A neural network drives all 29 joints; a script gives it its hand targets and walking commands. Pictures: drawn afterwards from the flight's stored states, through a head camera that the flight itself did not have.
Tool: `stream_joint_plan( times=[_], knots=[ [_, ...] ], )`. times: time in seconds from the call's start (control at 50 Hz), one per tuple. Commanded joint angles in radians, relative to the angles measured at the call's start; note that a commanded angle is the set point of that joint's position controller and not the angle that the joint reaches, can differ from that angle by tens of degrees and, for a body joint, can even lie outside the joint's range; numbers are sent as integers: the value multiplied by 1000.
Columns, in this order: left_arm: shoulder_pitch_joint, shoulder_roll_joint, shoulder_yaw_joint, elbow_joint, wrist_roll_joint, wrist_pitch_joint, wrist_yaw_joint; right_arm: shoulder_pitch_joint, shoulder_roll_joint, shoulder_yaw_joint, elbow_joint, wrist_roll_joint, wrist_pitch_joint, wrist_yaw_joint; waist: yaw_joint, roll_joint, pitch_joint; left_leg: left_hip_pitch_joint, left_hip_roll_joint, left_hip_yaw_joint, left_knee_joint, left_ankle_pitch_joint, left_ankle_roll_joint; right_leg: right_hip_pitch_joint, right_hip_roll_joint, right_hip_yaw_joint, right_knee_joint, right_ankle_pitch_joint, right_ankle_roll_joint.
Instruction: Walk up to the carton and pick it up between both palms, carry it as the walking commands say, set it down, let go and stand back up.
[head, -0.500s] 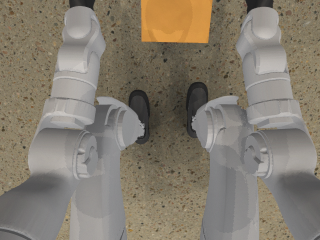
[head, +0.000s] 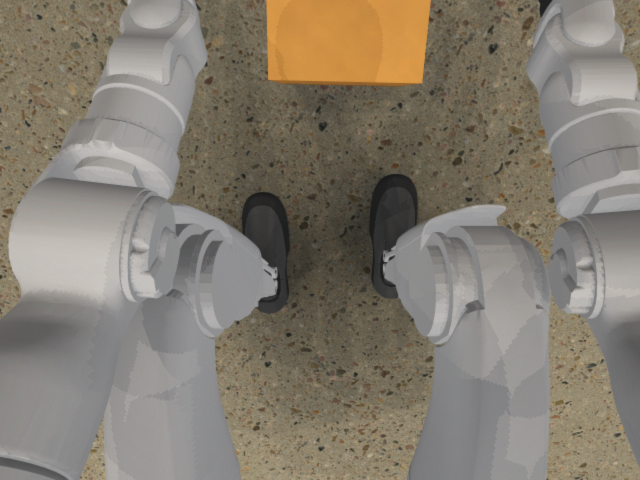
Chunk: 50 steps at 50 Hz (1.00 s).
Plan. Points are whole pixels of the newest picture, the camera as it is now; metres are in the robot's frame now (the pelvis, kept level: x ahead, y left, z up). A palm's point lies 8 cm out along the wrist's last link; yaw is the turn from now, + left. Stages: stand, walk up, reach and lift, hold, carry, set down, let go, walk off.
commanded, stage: reach and lift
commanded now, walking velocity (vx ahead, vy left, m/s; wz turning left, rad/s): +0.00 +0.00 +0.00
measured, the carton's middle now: (344, 13) +0.51 -0.04 -0.33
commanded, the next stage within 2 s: none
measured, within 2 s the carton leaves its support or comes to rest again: leaves its support in 1.94 s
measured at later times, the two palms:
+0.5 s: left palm out of the picture +0.54 +0.13 -0.24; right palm out of the picture +0.52 -0.23 -0.24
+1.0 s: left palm out of the picture +0.54 +0.12 -0.25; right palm out of the picture +0.54 -0.19 -0.25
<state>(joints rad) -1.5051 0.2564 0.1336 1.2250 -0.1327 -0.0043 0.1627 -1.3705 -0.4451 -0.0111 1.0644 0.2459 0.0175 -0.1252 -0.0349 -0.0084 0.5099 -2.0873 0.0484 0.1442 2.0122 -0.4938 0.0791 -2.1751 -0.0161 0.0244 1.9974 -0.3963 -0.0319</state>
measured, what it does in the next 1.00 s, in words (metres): stands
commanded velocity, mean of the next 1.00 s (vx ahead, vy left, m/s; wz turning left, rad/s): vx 0.00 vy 0.00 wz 0.00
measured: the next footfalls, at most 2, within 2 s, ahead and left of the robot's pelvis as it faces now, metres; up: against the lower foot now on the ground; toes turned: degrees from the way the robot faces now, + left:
none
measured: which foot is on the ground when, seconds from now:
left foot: down 0.00-1.00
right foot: down 0.00-1.00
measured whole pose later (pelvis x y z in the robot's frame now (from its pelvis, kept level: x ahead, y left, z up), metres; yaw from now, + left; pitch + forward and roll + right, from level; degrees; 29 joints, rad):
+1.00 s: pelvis +0.02 +0.00 -0.02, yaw +0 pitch +40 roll +3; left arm -1.53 0.26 -0.05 1.32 -0.19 -0.08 0.13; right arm -1.48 -0.40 0.06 1.25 0.30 -0.07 -0.08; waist -0.01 -0.02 0.40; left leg -2.26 0.04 0.13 2.07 -0.51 0.09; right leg -2.34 -0.02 0.02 2.05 -0.41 -0.03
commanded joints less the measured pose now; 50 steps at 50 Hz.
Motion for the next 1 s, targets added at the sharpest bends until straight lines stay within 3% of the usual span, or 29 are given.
stream_joint_plan(
  times=[0.0,0.06,0.08,0.1,0.12,0.14,0.22,0.28,0.3,0.38,0.4,0.42,0.48,0.54,0.56,0.6,0.78,0.8,0.9,0.96,0.98],
  knots=[
    [-9,135,-22,-94,-139,-72,-3,-240,116,110,-55,182,-70,12,162,-152,-1495,453,-87,-161,-47,226,-46,660,20,17,-17,156,49],
    [5,137,-18,-81,-132,-82,-5,-232,133,114,-72,179,-73,14,160,-170,-1494,426,-86,-169,-30,240,-40,657,26,26,-7,182,56],
    [-2,128,-31,-64,-140,-83,-9,-223,136,112,-28,173,-71,15,144,-159,-1452,421,-83,-174,-30,232,-43,630,24,21,-4,165,52],
    [1,137,-16,-100,-132,-89,-8,-225,142,118,-68,184,-73,15,165,-155,-1482,424,-86,-164,-24,251,-42,653,26,33,-8,188,55],
    [9,122,-35,-45,-147,-85,-13,-227,146,131,-28,189,-69,19,156,-165,-1432,398,-82,-170,-26,232,-43,640,24,31,-9,168,59],
    [20,128,-18,-12,-127,-90,-14,-205,156,122,9,179,-71,22,166,-162,-1393,370,-80,-169,-18,221,-44,600,24,31,1,157,59],
    [-2,163,3,-49,-110,-114,-9,-220,166,122,-19,198,-85,27,192,-151,-1407,370,-73,-177,-4,244,-39,590,18,41,26,188,64],
    [3,141,-23,6,-122,-118,-11,-238,162,132,9,209,-89,33,183,-158,-1335,328,-68,-189,-2,238,-38,528,16,41,34,177,66],
    [3,135,-25,-16,-121,-122,-11,-245,171,136,-13,220,-96,36,199,-144,-1353,349,-72,-188,4,271,-39,527,20,42,42,208,65],
    [34,96,-50,1,-127,-122,-8,-192,163,121,39,209,-104,42,153,-124,-1353,382,-73,-197,4,279,-46,499,13,29,45,198,60],
    [29,89,-56,-18,-125,-124,-8,-192,168,119,27,209,-105,42,158,-117,-1354,384,-75,-202,-2,290,-45,497,17,29,47,207,60],
    [24,74,-70,-26,-143,-125,-7,-186,159,110,25,203,-107,41,133,-115,-1359,384,-77,-201,-3,283,-48,503,14,27,45,207,57],
    [16,64,-77,-30,-147,-126,-8,-168,173,106,64,200,-106,45,126,-112,-1329,377,-75,-208,-11,266,-51,476,9,26,42,187,57],
    [11,19,-109,-30,-167,-124,-13,-157,178,94,82,183,-110,45,87,-107,-1319,371,-79,-217,-13,265,-55,456,7,23,42,186,52],
    [-1,4,-125,-43,-177,-126,-14,-169,200,108,79,191,-111,46,94,-104,-1332,389,-83,-215,-12,275,-55,467,6,22,44,191,50],
    [-11,-15,-137,-67,-181,-129,-11,-167,194,92,83,177,-121,43,71,-96,-1324,392,-88,-224,-17,284,-60,453,10,22,42,202,48],
    [-31,-138,-204,-67,-201,-135,-14,-212,297,149,90,192,-138,55,73,-94,-1344,404,-102,-227,-7,307,-60,445,19,20,43,216,42],
    [-24,-146,-202,-40,-201,-135,-15,-217,317,156,91,194,-138,55,87,-110,-1325,387,-105,-229,-14,299,-56,452,21,22,39,218,46],
    [-67,-215,-212,-46,-200,-133,-25,-235,371,143,128,169,-142,55,59,-88,-1308,386,-117,-231,-16,286,-61,430,33,17,42,205,40],
    [-104,-281,-220,-47,-195,-131,-36,-238,404,111,163,123,-149,55,17,-64,-1307,381,-129,-233,-14,287,-72,431,42,7,46,214,34],
    [-89,-273,-205,-37,-179,-132,-35,-223,408,96,176,113,-150,54,24,-57,-1296,384,-133,-230,-15,298,-71,417,45,6,49,222,35]
  ],
)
